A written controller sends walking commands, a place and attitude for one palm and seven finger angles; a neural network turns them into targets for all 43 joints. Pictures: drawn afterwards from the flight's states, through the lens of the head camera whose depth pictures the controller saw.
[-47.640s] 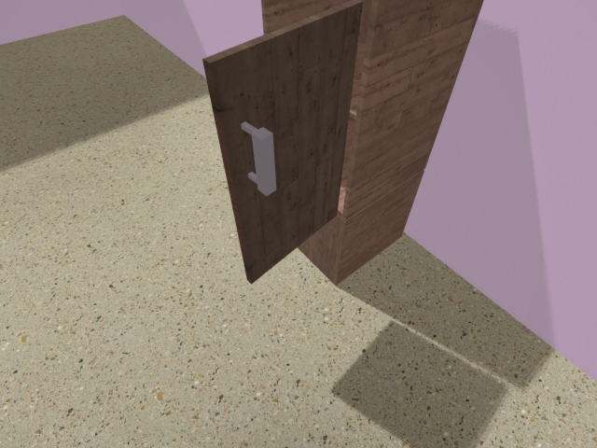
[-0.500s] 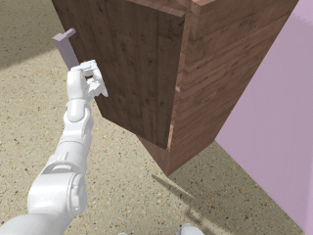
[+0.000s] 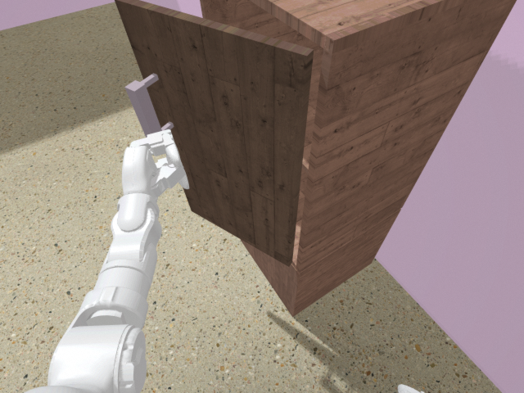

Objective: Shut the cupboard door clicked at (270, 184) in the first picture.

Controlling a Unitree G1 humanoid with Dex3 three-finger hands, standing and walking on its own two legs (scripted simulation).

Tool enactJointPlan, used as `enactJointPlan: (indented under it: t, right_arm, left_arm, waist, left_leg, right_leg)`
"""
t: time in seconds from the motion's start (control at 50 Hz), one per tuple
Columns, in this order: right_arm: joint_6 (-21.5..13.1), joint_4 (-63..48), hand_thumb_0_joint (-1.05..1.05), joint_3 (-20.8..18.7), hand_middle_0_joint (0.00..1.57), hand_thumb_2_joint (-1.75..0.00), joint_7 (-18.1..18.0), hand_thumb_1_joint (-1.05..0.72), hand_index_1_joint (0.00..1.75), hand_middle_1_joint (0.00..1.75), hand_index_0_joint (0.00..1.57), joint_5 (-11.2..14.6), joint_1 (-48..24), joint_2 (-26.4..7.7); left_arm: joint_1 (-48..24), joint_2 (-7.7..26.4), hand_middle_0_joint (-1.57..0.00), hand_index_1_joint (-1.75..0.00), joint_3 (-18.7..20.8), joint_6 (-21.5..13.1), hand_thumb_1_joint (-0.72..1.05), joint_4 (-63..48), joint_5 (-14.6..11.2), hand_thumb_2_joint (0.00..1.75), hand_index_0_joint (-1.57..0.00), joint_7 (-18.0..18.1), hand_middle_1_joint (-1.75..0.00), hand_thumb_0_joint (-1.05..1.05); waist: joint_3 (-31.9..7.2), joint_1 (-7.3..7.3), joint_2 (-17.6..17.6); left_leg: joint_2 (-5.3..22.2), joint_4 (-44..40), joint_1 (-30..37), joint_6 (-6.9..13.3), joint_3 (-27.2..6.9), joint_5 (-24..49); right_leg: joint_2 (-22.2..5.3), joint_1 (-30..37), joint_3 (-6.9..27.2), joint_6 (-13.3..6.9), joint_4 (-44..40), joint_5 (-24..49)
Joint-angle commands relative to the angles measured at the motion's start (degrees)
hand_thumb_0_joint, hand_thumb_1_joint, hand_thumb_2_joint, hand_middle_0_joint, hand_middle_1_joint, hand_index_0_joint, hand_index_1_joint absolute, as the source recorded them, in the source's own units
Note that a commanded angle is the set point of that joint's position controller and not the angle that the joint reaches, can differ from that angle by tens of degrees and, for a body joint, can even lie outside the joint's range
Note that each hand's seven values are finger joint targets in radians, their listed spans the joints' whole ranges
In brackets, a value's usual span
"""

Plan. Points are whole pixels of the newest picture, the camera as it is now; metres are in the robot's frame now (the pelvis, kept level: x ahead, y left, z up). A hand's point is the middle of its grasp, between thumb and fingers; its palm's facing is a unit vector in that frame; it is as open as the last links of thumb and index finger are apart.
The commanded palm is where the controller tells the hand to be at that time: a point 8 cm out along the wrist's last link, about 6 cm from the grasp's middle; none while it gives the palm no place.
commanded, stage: draw the hand back to the body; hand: left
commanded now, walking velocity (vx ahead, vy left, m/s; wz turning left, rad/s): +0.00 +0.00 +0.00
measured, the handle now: (154, 109) +0.61 +0.21 +0.09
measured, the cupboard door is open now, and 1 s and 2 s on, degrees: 25 25 25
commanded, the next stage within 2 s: step back with the hand held close in 1.38 s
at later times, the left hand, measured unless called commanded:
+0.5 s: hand (94, 238) +0.29 +0.20 +0.14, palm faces +0.23 -0.95 -0.21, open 3.2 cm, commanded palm +0.25 +0.25 +0.16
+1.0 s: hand out of the picture +0.20 +0.29 +0.18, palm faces +0.48 -0.77 -0.41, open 6.1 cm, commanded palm +0.14 +0.32 +0.20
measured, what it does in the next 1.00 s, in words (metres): stands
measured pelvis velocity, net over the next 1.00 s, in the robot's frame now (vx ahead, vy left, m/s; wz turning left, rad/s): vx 0.01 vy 0.01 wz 0.03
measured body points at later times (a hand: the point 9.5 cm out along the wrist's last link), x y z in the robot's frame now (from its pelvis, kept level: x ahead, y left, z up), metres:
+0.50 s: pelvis +0.00 +0.00 +0.03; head -0.02 -0.02 +0.48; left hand +0.27 +0.25 +0.16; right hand +0.20 -0.22 -0.05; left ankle -0.02 +0.12 -0.71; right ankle +0.01 -0.12 -0.71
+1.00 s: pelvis +0.01 +0.01 +0.03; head -0.01 -0.02 +0.48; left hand +0.17 +0.32 +0.20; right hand +0.19 -0.20 -0.07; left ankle -0.02 +0.12 -0.71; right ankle +0.01 -0.12 -0.71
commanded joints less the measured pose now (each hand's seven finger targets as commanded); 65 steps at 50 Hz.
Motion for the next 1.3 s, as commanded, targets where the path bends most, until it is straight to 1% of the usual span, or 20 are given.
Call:
enactJointPlan:
  t: [0.0, 0.08, 0.16, 0.18, 0.28, 0.3, 0.32, 0.34, 0.38, 0.44, 0.5, 0.62, 0.68, 0.76, 0.84, 0.98, 1.06, 1.16, 1.2, 1.28]
  right_arm:
    - [-2.4, -8.4, 0.00, -2.7, 0.20, -0.90, -1.2, -0.90, 0.30, 0.30, 0.20, 1.0, -1.5, -7.7]
    - [-4.1, -8.5, 0.00, -2.3, 0.20, -0.90, -2.3, -0.90, 0.30, 0.30, 0.20, 1.5, -4.1, -7.1]
    - [-5.4, -8.3, 0.00, -1.8, 0.20, -0.90, -3.2, -0.90, 0.30, 0.30, 0.20, 2.0, -6.6, -7.4]
    - [-5.6, -8.5, 0.00, -1.6, 0.20, -0.90, -3.5, -0.90, 0.30, 0.30, 0.20, 2.0, -7.4, -7.4]
    - [-6.6, -10.0, 0.00, -0.6, 0.20, -0.90, -4.0, -0.90, 0.30, 0.30, 0.20, 2.3, -11.1, -7.1]
    - [-5.9, -10.0, 0.00, -0.7, 0.20, -0.90, -4.8, -0.90, 0.30, 0.30, 0.20, 1.6, -11.9, -5.9]
    - [-5.6, -10.0, 0.00, -0.6, 0.20, -0.90, -5.3, -0.90, 0.30, 0.30, 0.20, 1.2, -12.4, -5.8]
    - [-5.1, -9.7, 0.00, -0.7, 0.20, -0.90, -5.5, -0.90, 0.30, 0.30, 0.20, 1.0, -12.7, -6.2]
    - [-4.4, -9.9, 0.00, 0.1, 0.20, -0.90, -5.6, -0.90, 0.30, 0.30, 0.20, 0.9, -13.7, -5.5]
    - [-3.9, -9.7, 0.00, 0.2, 0.20, -0.90, -5.7, -0.90, 0.30, 0.30, 0.20, 0.5, -14.4, -5.5]
    - [-3.9, -10.1, 0.00, 0.5, 0.20, -0.90, -5.5, -0.90, 0.30, 0.30, 0.20, 0.1, -14.9, -5.0]
    - [-4.1, -10.4, 0.00, 0.5, 0.20, -0.90, -5.2, -0.90, 0.30, 0.30, 0.20, -0.6, -15.4, -4.9]
    - [-3.9, -10.5, 0.00, 0.3, 0.20, -0.90, -5.1, -0.90, 0.30, 0.30, 0.20, -0.8, -15.6, -4.9]
    - [-4.1, -10.8, 0.00, 0.1, 0.20, -0.90, -4.9, -0.90, 0.30, 0.30, 0.20, -0.9, -15.7, -4.6]
    - [-4.9, -10.4, 0.00, -0.5, 0.20, -0.90, -4.9, -0.90, 0.30, 0.30, 0.20, -1.1, -15.6, -4.9]
    - [-6.6, -10.2, 0.00, -1.2, 0.20, -0.90, -4.8, -0.90, 0.30, 0.30, 0.20, -0.9, -14.9, -4.7]
    - [-7.5, -9.3, 0.00, -1.4, 0.20, -0.90, -4.9, -0.90, 0.30, 0.30, 0.20, -0.8, -14.3, -5.3]
    - [-8.2, -9.2, 0.00, -1.4, 0.20, -0.90, -5.3, -0.90, 0.30, 0.30, 0.20, -0.9, -14.3, -5.2]
    - [-8.3, -9.2, 0.00, -1.4, 0.20, -0.90, -5.3, -0.90, 0.30, 0.30, 0.20, -1.2, -14.5, -5.0]
    - [-8.2, -9.2, 0.00, -1.2, 0.20, -0.90, -5.1, -0.90, 0.30, 0.30, 0.20, -1.2, -14.5, -4.7]
  left_arm:
    - [-15.3, 10.4, -1.30, -1.50, 0.7, -0.6, 0.90, -23.3, -2.9, 0.90, -1.30, -1.8, -1.50, 0.00]
    - [-10.3, 8.9, -1.30, -1.50, -1.9, 0.8, 0.90, -33.3, -4.1, 0.90, -1.30, -3.3, -1.50, 0.00]
    - [-4.4, 9.2, -1.30, -1.50, -2.3, 4.1, 0.90, -37.3, -5.1, 0.90, -1.30, -4.7, -1.50, 0.00]
    - [-1.8, 10.2, -1.30, -1.50, -1.1, 5.3, 0.90, -37.5, -5.4, 0.90, -1.30, -4.9, -1.50, 0.00]
    - [6.0, 11.4, -1.16, -1.35, 0.5, 9.8, 0.90, -44.1, -6.6, 0.90, -1.16, -6.4, -1.35, 0.00]
    - [9.2, 13.9, -1.13, -1.32, -3.0, 8.8, 0.90, -49.1, -1.0, 0.90, -1.13, -2.0, -1.32, 0.00]
    - [12.7, 12.7, -1.11, -1.29, -2.5, 9.2, 0.90, -49.0, -0.5, 0.90, -1.11, 0.3, -1.29, 0.00]
    - [15.4, 14.2, -1.08, -1.26, -1.5, 9.7, 0.90, -50.2, 0.2, 0.90, -1.08, 1.6, -1.26, 0.00]
    - [17.3, 12.8, -1.02, -1.20, -2.7, 10.3, 0.90, -53.4, 1.1, 0.90, -1.02, 3.0, -1.20, 0.00]
    - [19.6, 14.3, -0.94, -1.11, -1.4, 11.0, 0.90, -56.6, 1.9, 0.90, -0.94, 4.3, -1.11, 0.00]
    - [21.3, 13.4, -0.86, -1.02, -2.1, 11.1, 0.90, -61.7, 2.5, 0.90, -0.86, 5.0, -1.02, 0.00]
    - [31.3, 14.2, -0.69, -0.84, 0.2, 11.9, 0.90, -67.1, 2.8, 0.90, -0.69, 5.9, -0.84, 0.00]
    - [37.0, 16.3, -0.61, -0.75, 3.8, 12.0, 0.90, -69.2, 2.7, 0.90, -0.61, 6.1, -0.75, 0.00]
    - [42.2, 17.0, -0.50, -0.63, 6.2, 11.8, 0.90, -73.6, 2.9, 0.90, -0.50, 6.3, -0.63, 0.00]
    - [49.5, 19.5, -0.39, -0.51, 10.6, 11.6, 0.90, -74.9, 2.7, 0.90, -0.39, 6.7, -0.51, 0.00]
    - [57.2, 21.1, -0.20, -0.30, 15.2, 10.4, 0.90, -80.1, 2.7, 0.90, -0.20, 7.4, -0.30, 0.00]
    - [53.5, 18.3, -0.20, -0.30, 11.4, 10.6, 0.90, -78.4, 3.2, 0.90, -0.20, 7.4, -0.30, 0.00]
    - [52.8, 19.1, -0.20, -0.30, 12.4, 10.1, 0.90, -78.4, 3.3, 0.90, -0.20, 7.8, -0.30, 0.00]
    - [54.0, 20.0, -0.20, -0.30, 13.4, 9.9, 0.90, -79.2, 3.4, 0.90, -0.20, 8.0, -0.30, 0.00]
    - [55.1, 20.0, -0.20, -0.30, 13.8, 10.2, 0.90, -79.4, 3.3, 0.90, -0.20, 7.8, -0.30, 0.00]
  waist:
    - [-19.0, 1.88, -5.7]
    - [-17.1, 2.16, -2.1]
    - [-13.0, 2.63, -2.4]
    - [-12.3, 3.46, -3.2]
    - [-9.7, 4.92, -3.6]
    - [-7.3, 4.37, -5.0]
    - [-4.8, 4.20, -6.3]
    - [-4.8, 4.76, -7.4]
    - [-3.0, 4.53, -3.6]
    - [-1.5, 4.52, -1.6]
    - [-2.6, 4.59, 1.2]
    - [-0.9, 5.24, -0.4]
    - [-1.0, 6.06, -1.5]
    - [-0.6, 6.51, 1.0]
    - [0.5, 7.19, -0.8]
    - [1.0, 7.65, 1.5]
    - [4.3, 6.31, -0.2]
    - [2.6, 6.84, -0.4]
    - [1.3, 7.37, 1.5]
    - [1.9, 7.43, 1.3]
  left_leg:
    - [-3.2, -6.6, 7.2, 1.9, -0.9, 16.3]
    - [-3.1, -8.7, 11.2, 2.1, -1.2, 15.4]
    - [-3.1, -11.1, 12.9, 2.0, -2.0, 12.4]
    - [-3.2, -11.8, 12.6, 1.9, -2.2, 11.1]
    - [-3.4, -13.9, 14.3, 1.9, -2.2, 11.7]
    - [-3.5, -16.4, 16.7, 2.3, -1.8, 11.9]
    - [-3.3, -17.2, 16.9, 2.4, -1.9, 11.3]
    - [-3.1, -18.0, 17.8, 2.6, -1.9, 11.9]
    - [-3.0, -19.6, 19.5, 2.3, -2.0, 12.8]
    - [-3.0, -21.2, 22.0, 2.3, -1.7, 13.4]
    - [-3.1, -22.5, 24.6, 1.8, -2.3, 15.3]
    - [-2.9, -23.2, 25.3, 1.4, -3.0, 18.1]
    - [-2.9, -22.9, 24.7, 1.4, -3.0, 20.0]
    - [-2.7, -22.7, 24.1, 1.0, -3.3, 21.9]
    - [-2.5, -22.2, 23.6, 1.3, -2.8, 21.7]
    - [-2.4, -21.7, 22.6, 1.2, -2.8, 22.4]
    - [-2.2, -22.3, 22.5, 1.4, -2.8, 19.4]
    - [-2.5, -22.7, 22.9, 1.6, -3.1, 17.4]
    - [-2.8, -22.3, 23.2, 1.5, -2.8, 18.9]
    - [-2.6, -22.1, 22.7, 1.2, -2.8, 20.8]
  right_leg:
    - [2.2, 19.4, 0.4, -0.2, -6.4, 24.3]
    - [2.3, 19.8, 0.2, -0.4, -8.4, 21.7]
    - [2.0, 19.0, -0.3, -0.4, -10.7, 16.5]
    - [1.9, 19.4, -0.3, -0.4, -11.2, 14.8]
    - [1.5, 21.7, -0.5, -0.5, -12.9, 14.8]
    - [0.5, 22.6, 1.0, -0.1, -16.3, 12.7]
    - [0.4, 22.4, 0.8, 0.1, -17.6, 11.3]
    - [0.6, 23.7, 0.8, 0.2, -18.8, 11.3]
    - [0.6, 24.9, 0.5, -0.1, -19.6, 12.0]
    - [1.0, 26.0, 0.5, -0.1, -21.9, 12.2]
    - [1.3, 27.8, -0.3, -0.5, -21.9, 13.6]
    - [1.6, 29.2, -0.9, -0.4, -22.4, 15.7]
    - [1.4, 30.6, -0.9, -0.4, -22.0, 17.3]
    - [1.2, 31.2, -1.1, -0.4, -21.4, 17.9]
    - [1.3, 30.3, -1.1, -0.1, -21.9, 17.8]
    - [1.1, 30.3, -1.3, -0.1, -21.2, 17.6]
    - [1.1, 27.2, -1.5, 0.2, -22.1, 14.3]
    - [0.9, 28.2, -1.3, 0.0, -22.1, 12.3]
    - [1.0, 29.2, -1.2, -0.1, -21.7, 14.3]
    - [1.0, 29.7, -1.3, -0.1, -21.6, 16.1]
